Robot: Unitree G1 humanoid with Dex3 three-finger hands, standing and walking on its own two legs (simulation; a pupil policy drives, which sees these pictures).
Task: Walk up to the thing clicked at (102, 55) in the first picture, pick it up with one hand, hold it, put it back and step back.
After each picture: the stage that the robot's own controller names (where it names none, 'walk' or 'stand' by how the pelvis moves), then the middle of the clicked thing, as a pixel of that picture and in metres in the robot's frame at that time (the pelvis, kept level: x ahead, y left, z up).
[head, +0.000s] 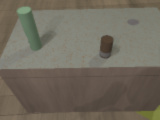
stand; (106, 47) +0.66 -0.11 -0.12
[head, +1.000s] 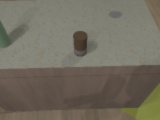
sink last; (80, 44) +0.60 +0.04 -0.08
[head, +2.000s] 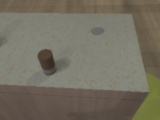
stand; (47, 62) +0.51 +0.20 -0.08
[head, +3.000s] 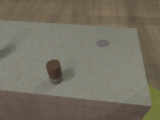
stand; (54, 72) +0.50 +0.17 -0.12
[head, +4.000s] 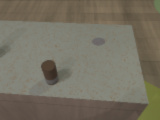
stand; (50, 72) +0.49 +0.18 -0.12
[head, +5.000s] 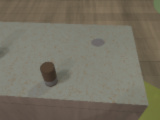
stand; (49, 74) +0.48 +0.19 -0.12
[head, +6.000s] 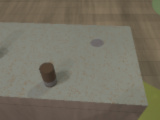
rise first; (48, 75) +0.48 +0.19 -0.12
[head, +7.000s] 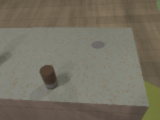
rise first; (49, 77) +0.48 +0.22 -0.11
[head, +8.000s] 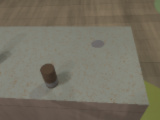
go down; (49, 76) +0.48 +0.21 -0.11
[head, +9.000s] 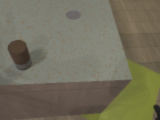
go down; (20, 55) +0.50 +0.21 -0.06
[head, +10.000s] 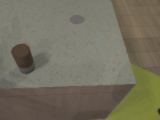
go down; (24, 59) +0.49 +0.21 -0.05
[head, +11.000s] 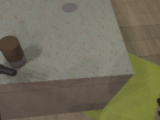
close in; (13, 52) +0.49 +0.22 -0.03
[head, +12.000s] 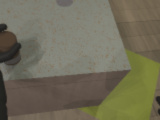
close; (8, 49) +0.49 +0.21 -0.01
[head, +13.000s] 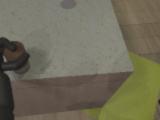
lift; (17, 58) +0.45 +0.19 -0.02
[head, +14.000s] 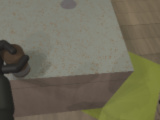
lift; (17, 61) +0.44 +0.20 -0.02
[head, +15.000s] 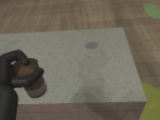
hold; (32, 78) +0.32 +0.18 +0.13
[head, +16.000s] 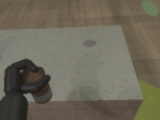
hold; (38, 85) +0.33 +0.17 +0.07
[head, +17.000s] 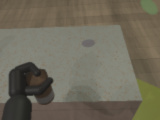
crouch; (41, 87) +0.33 +0.16 +0.04
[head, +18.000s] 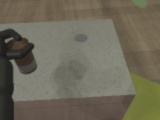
crouch; (23, 56) +0.44 +0.20 +0.08
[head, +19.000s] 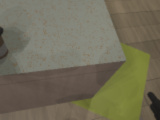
lower; out of the picture +0.50 +0.23 +0.01
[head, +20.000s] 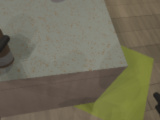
lower; out of the picture +0.48 +0.22 +0.00
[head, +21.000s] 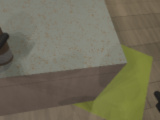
lower; out of the picture +0.49 +0.22 +0.00
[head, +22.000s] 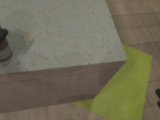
lower; out of the picture +0.50 +0.22 +0.01
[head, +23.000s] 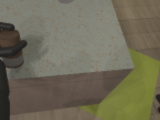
open; (11, 49) +0.48 +0.20 +0.00
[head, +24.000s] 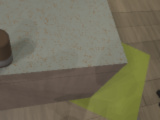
rise; out of the picture +0.46 +0.20 +0.00
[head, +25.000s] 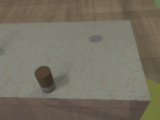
sink last; (45, 79) +0.44 +0.21 -0.06
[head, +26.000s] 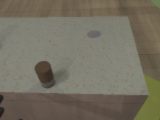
stand; (45, 75) +0.45 +0.20 -0.07
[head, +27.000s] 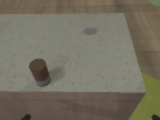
stand; (40, 73) +0.45 +0.21 -0.05
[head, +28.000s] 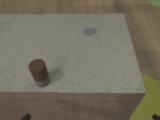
stand; (40, 73) +0.45 +0.21 -0.05
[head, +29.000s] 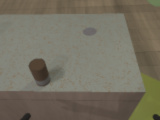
stand; (40, 72) +0.45 +0.21 -0.05
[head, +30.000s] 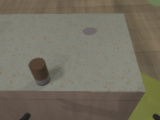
stand; (40, 72) +0.45 +0.21 -0.05
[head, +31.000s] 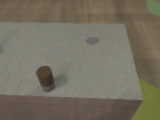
stand; (46, 79) +0.45 +0.20 -0.11
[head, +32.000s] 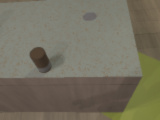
walk; (41, 60) +0.49 +0.23 -0.09
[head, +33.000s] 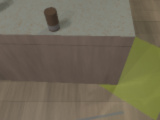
walk; (52, 20) +0.75 +0.18 -0.09
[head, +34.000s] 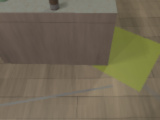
stand; (53, 0) +1.07 +0.23 -0.09
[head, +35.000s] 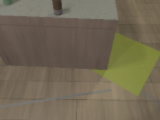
stand; (57, 6) +1.08 +0.20 -0.12
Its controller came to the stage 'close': yes
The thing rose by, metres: 0.20
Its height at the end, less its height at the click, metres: +0.00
